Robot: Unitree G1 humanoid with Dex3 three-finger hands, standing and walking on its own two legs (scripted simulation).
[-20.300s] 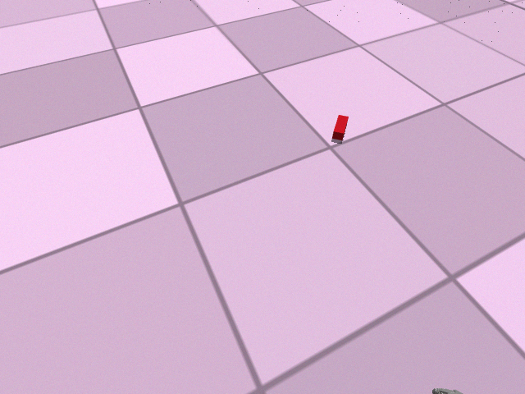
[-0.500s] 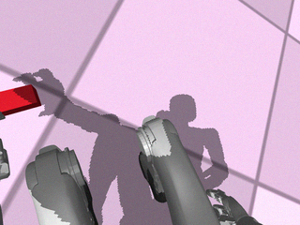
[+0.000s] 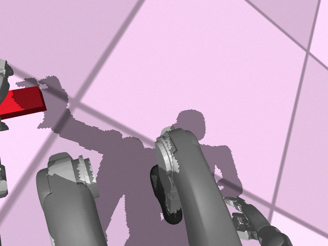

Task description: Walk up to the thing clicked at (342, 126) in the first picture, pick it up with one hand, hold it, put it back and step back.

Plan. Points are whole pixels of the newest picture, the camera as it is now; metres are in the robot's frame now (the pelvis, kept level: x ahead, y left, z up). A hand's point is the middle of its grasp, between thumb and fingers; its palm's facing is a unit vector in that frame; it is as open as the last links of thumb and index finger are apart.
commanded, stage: rest palm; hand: left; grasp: from above
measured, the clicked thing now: (9, 104) +0.48 +0.30 -0.29
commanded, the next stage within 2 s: close in 1.38 s
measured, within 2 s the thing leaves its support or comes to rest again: neither
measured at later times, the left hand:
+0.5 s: hand (5, 104) +0.47 +0.30 -0.25, palm faces -0.45 -0.10 -0.89, open 14.2 cm
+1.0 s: hand (8, 110) +0.45 +0.30 -0.26, palm faces -0.44 -0.11 -0.89, open 14.2 cm
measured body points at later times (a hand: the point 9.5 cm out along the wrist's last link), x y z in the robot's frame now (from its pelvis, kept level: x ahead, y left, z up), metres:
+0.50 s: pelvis +0.00 +0.00 -0.02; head +0.28 +0.10 +0.32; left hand +0.49 +0.30 -0.20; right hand +0.03 -0.26 -0.08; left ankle +0.07 +0.13 -0.29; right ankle +0.11 -0.13 -0.29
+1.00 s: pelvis +0.00 +0.01 -0.02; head +0.27 +0.13 +0.32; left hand +0.47 +0.30 -0.21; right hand +0.04 -0.25 -0.07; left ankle +0.07 +0.13 -0.29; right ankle +0.11 -0.13 -0.29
